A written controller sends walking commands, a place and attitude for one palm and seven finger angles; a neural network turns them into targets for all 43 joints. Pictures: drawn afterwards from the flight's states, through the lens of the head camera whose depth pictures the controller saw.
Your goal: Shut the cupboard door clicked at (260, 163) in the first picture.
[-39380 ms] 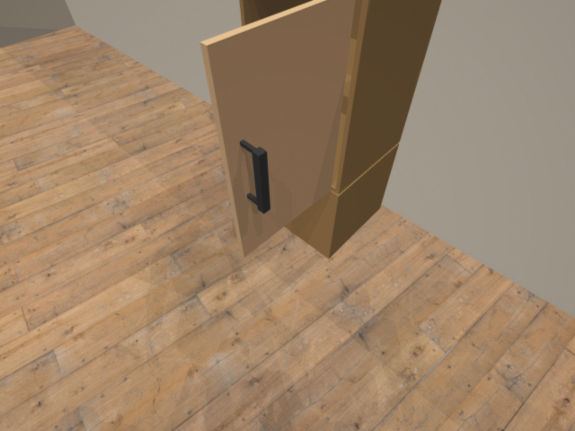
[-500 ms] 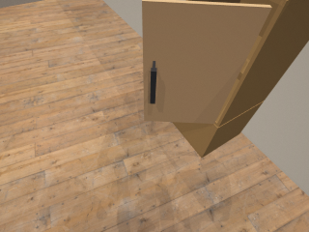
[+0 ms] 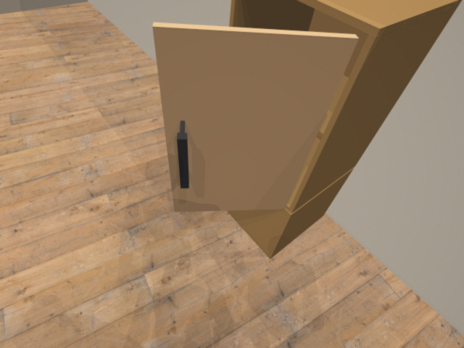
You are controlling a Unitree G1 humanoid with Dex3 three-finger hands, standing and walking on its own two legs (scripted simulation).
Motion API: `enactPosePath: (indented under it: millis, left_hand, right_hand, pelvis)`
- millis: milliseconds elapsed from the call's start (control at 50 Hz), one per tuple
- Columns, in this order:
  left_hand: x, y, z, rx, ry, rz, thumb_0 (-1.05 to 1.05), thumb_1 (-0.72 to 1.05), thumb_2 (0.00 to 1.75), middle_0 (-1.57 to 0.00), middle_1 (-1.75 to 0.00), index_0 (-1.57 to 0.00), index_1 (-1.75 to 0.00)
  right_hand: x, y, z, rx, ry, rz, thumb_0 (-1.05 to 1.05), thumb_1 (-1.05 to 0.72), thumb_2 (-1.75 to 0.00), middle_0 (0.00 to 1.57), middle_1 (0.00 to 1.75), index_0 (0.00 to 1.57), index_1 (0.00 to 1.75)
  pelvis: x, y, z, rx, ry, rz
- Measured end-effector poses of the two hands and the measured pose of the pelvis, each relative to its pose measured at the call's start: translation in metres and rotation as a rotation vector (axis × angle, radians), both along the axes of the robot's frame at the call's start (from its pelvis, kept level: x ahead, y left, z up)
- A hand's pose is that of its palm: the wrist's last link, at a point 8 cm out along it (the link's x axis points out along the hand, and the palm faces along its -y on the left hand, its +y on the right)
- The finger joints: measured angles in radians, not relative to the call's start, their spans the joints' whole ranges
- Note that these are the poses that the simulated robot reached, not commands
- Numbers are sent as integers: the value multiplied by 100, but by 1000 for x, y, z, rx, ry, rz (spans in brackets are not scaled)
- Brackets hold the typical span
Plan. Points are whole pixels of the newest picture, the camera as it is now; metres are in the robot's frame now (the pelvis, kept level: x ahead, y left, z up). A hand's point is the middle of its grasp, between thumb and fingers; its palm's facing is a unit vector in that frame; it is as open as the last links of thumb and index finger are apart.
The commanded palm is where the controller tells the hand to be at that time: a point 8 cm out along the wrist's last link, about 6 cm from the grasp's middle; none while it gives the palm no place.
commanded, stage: take the last steps up to it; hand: left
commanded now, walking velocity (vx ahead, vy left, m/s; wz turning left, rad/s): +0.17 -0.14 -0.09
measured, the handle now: (183, 156) +0.54 +0.14 -0.03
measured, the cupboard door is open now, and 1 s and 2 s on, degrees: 56 56 56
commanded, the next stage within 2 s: come to a stop and stand still in 0.10 s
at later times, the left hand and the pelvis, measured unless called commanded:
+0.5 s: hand (187, 321) +0.20 +0.09 -0.15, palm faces +0.01 -0.97 -0.24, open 7.3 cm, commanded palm none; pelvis +0.10 -0.09 +0.01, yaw -1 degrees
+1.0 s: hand out of the picture +0.08 +0.19 -0.17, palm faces +0.06 -0.97 -0.22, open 7.4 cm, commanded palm none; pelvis +0.06 -0.01 +0.01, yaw -1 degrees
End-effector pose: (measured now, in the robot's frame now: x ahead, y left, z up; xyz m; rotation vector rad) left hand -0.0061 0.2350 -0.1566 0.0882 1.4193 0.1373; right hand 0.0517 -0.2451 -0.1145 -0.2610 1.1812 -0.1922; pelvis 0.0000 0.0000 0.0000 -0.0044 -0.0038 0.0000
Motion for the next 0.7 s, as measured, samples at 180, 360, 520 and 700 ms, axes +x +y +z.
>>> enactPosePath:
  millis: [180, 360, 520, 700]
  left_hand:
    - [117, -18, 31, 40, -145, -72, 1, 91, 90, -20, -30, -19, -30]
    - [193, -80, 32, 108, -207, -144, 1, 91, 90, -20, -30, -19, -30]
    - [193, -97, 42, 104, -219, -65, 0, 93, 90, -21, -30, -20, -30]
    - [144, -46, 31, 127, -159, -10, 0, 91, 90, -21, -30, -20, -30]
  right_hand:
    - [-26, -21, 0, 54, 192, -91, 0, -90, -90, 20, 30, 20, 30]
    - [3, -81, -36, 101, 278, -170, 1, -90, -90, 20, 30, 20, 30]
    - [85, -96, -19, 80, 162, -73, 0, -91, -90, 20, 30, 19, 30]
    - [152, -66, 3, 52, -41, 28, 0, -91, -90, 20, 30, 19, 30]
  pelvis:
    - [43, -30, 16, -16, 13, -23]
    - [94, -81, -2, 6, 10, -36]
    - [98, -87, 13, 35, 11, -17]
    - [84, -59, 10, 21, 8, -4]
